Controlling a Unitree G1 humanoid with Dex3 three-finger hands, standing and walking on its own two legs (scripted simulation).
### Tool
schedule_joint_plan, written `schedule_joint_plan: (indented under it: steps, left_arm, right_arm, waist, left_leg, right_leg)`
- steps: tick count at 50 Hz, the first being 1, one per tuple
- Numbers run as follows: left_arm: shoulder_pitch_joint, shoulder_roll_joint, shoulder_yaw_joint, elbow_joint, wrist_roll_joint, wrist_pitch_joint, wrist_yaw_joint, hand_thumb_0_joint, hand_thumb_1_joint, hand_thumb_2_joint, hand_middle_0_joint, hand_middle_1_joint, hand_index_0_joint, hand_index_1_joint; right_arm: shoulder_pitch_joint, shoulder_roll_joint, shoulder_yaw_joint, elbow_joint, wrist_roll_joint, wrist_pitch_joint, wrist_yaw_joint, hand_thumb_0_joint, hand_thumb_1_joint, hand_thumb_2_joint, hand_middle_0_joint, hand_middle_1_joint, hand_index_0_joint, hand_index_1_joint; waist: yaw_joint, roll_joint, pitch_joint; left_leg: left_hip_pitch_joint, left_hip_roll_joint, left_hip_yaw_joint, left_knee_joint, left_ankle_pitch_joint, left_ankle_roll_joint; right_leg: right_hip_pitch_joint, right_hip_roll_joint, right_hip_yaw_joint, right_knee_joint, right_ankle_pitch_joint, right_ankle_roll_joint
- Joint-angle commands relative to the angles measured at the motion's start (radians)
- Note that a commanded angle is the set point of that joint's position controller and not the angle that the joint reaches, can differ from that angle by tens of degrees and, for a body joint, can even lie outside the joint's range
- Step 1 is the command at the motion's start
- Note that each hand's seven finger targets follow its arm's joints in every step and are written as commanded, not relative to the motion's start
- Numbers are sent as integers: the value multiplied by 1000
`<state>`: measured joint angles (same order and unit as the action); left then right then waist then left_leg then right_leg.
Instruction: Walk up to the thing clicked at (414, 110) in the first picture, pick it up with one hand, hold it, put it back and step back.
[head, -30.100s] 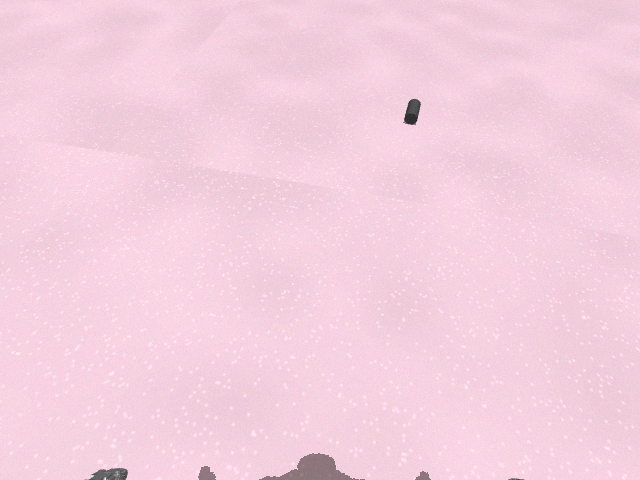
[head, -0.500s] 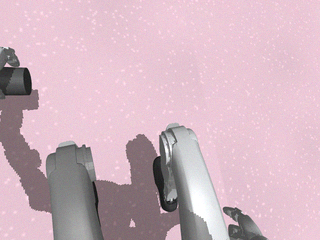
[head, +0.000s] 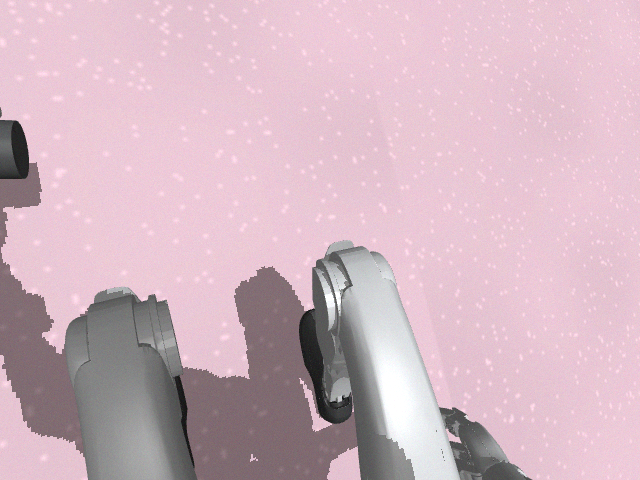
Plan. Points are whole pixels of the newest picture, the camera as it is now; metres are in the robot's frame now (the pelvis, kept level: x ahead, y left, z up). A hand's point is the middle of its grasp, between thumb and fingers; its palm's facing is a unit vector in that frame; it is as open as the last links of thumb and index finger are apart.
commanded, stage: lower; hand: left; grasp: from above
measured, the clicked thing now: out of the picture +0.50 +0.35 -0.20
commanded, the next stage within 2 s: rest in 0.40 s
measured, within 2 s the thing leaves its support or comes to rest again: rests again in 1.28 s
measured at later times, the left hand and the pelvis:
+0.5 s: hand out of the picture +0.49 +0.33 -0.21, palm faces -0.47 -0.05 -0.88, open 9.4 cm; pelvis +0.00 +0.00 -0.02, yaw -2 degrees
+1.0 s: hand out of the picture +0.49 +0.32 -0.24, palm faces -0.48 -0.06 -0.87, open 9.5 cm; pelvis +0.01 +0.00 -0.02, yaw -4 degrees
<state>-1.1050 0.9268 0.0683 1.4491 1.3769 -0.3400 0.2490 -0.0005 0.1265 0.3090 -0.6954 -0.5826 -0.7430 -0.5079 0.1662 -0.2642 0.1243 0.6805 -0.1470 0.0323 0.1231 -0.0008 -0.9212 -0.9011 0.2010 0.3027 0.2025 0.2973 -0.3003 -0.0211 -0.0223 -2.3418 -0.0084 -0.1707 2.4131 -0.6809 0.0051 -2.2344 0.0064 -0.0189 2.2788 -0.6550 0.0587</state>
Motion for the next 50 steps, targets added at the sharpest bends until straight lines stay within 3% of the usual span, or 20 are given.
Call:
schedule_joint_plan:
  steps: [1, 3, 4, 6, 10, 11, 14, 18, 22, 24, 26, 31, 33, 38, 45, 46, 48, 50]
  left_arm:
    - [-338, 262, 38, -173, -31, -7, 31, 0, 786, 634, -1050, -707, -1099, -657]
    - [-323, 243, 27, -145, -35, -8, 27, 0, 793, 627, -1061, -683, -1106, -636]
    - [-330, 243, 26, -132, -35, -14, 29, 0, 777, 646, -1048, -694, -1092, -649]
    - [-321, 243, 19, -118, -34, -25, 35, 0, 771, 610, -1034, -698, -1085, -645]
    - [-340, 292, 44, -111, -18, -46, 55, 0, 795, 622, -1064, -691, -1110, -643]
    - [-361, 312, 59, -139, -12, -55, 64, 0, 805, 631, -1073, -684, -1117, -638]
    - [-372, 325, 61, -128, 6, -69, 95, 0, 801, 623, -1061, -702, -1110, -652]
    - [-365, 326, 66, -79, 21, -73, 131, 0, 826, 623, -1065, -715, -1117, -660]
    - [-371, 341, 68, -66, 39, -62, 155, 0, 834, 629, -1071, -722, -1123, -668]
    - [-383, 356, 67, -71, 49, -56, 163, 0, 845, 646, -1078, -729, -1128, -676]
    - [-353, 332, 51, -36, 40, -46, 165, 0, 817, 644, -1043, -718, -1098, -661]
    - [-318, 338, 48, 23, 27, -29, 161, 0, 739, 621, -987, -704, -1041, -648]
    - [-330, 363, 52, -14, 28, -36, 160, 0, 742, 635, -1008, -686, -1054, -638]
    - [-327, 384, 60, -16, 18, -52, 167, 0, 738, 633, -993, -706, -1045, -653]
    - [-322, 409, 68, -21, 48, -65, 202, 0, 753, 658, -1009, -713, -1056, -663]
    - [-311, 389, 57, 15, 49, -60, 207, 0, 762, 661, -1009, -727, -1059, -674]
    - [-324, 413, 69, -8, 46, -65, 221, 0, 739, 691, -1007, -716, -1048, -673]
    - [-321, 401, 58, 16, 54, -58, 227, 0, 733, 670, -990, -728, -1038, -677]
  right_arm:
    - [208, -286, -85, -10, -3, 11, -13, 0, -920, -903, 200, 300, 200, 300]
    - [203, -287, -83, -14, -4, 12, -13, 0, -919, -903, 200, 300, 200, 300]
    - [204, -294, -78, -14, -9, 14, -14, 0, -917, -902, 200, 300, 200, 300]
    - [200, -293, -71, -15, -9, 14, -12, 0, -918, -902, 200, 300, 200, 300]
    - [200, -304, -61, -18, -19, 13, -9, 0, -921, -904, 200, 300, 200, 300]
    - [199, -307, -60, -20, -23, 14, -9, 0, -918, -903, 200, 300, 200, 300]
    - [205, -304, -46, -21, -29, 12, -4, 0, -920, -904, 200, 300, 200, 300]
    - [200, -318, -45, -25, -38, 7, -1, 0, -917, -902, 200, 300, 200, 300]
    - [197, -325, -39, -27, -43, -4, 3, 0, -919, -903, 200, 300, 200, 300]
    - [195, -325, -38, -28, -44, -6, 3, 0, -917, -902, 200, 300, 200, 300]
    - [197, -316, -32, -27, -44, -12, 6, 0, -906, -897, 201, 301, 201, 301]
    - [189, -332, -23, -30, -45, -26, 3, 0, -907, -897, 201, 301, 201, 301]
    - [190, -325, -14, -33, -45, -28, 3, 0, -907, -897, 201, 300, 200, 300]
    - [186, -338, -4, -40, -49, -32, 4, 0, -907, -898, 201, 300, 200, 300]
    - [178, -341, 8, -46, -55, -31, 7, 0, -907, -899, 201, 300, 200, 300]
    - [174, -348, 8, -48, -61, -33, 8, 0, -907, -898, 201, 300, 200, 300]
    - [170, -349, 14, -48, -60, -33, 8, 0, -909, -900, 201, 301, 200, 301]
    - [163, -351, 14, -48, -63, -37, 7, 0, -908, -899, 201, 301, 200, 301]
  waist:
    - [-14, 408, -657]
    - [-17, 409, -639]
    - [-34, 396, -634]
    - [-32, 391, -626]
    - [-32, 413, -608]
    - [-26, 435, -641]
    - [-41, 450, -664]
    - [-53, 479, -620]
    - [-52, 498, -606]
    - [-52, 504, -644]
    - [-60, 486, -615]
    - [-74, 422, -535]
    - [-64, 446, -582]
    - [-80, 423, -589]
    - [-71, 516, -604]
    - [-87, 504, -565]
    - [-79, 513, -569]
    - [-90, 505, -537]
  left_leg:
    - [571, 3, 87, -280, 184, 6]
    - [582, 6, 80, -277, 188, 3]
    - [572, 7, 73, -268, 195, 3]
    - [567, 7, 67, -260, 204, 3]
    - [570, 5, 69, -240, 206, -1]
    - [597, 9, 68, -237, 218, -2]
    - [604, 8, 72, -214, 247, 2]
    - [606, 9, 59, -216, 241, -7]
    - [611, 10, 58, -209, 231, -10]
    - [615, 12, 60, -204, 234, -6]
    - [588, 12, 65, -194, 221, 0]
    - [522, 12, 61, -177, 207, 4]
    - [554, 14, 60, -182, 226, 4]
    - [543, 18, 52, -162, 241, 6]
    - [640, 27, 36, -173, 303, -9]
    - [618, 27, 37, -162, 295, -10]
    - [608, 25, 38, -169, 291, -9]
    - [584, 26, 41, -159, 273, -7]
  right_leg:
    - [289, 25, -142, -183, 198, -86]
    - [262, 25, -144, -176, 197, -89]
    - [257, 25, -149, -170, 203, -87]
    - [256, 27, -152, -161, 210, -87]
    - [243, 28, -152, -149, 204, -88]
    - [247, 29, -155, -143, 213, -87]
    - [271, 36, -160, -131, 238, -85]
    - [223, 33, -173, -117, 223, -89]
    - [203, 30, -175, -107, 218, -90]
    - [217, 36, -178, -103, 228, -85]
    - [232, 40, -177, -108, 224, -84]
    - [225, 40, -182, -118, 218, -83]
    - [265, 43, -180, -114, 235, -81]
    - [295, 49, -188, -114, 248, -79]
    - [254, 50, -200, -85, 272, -86]
    - [238, 49, -202, -85, 267, -87]
    - [257, 52, -204, -87, 271, -85]
    - [245, 53, -204, -90, 263, -84]
